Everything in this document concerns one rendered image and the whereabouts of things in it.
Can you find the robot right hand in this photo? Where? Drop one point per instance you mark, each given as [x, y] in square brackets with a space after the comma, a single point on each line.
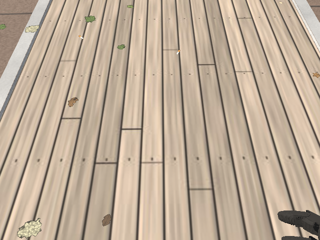
[308, 220]

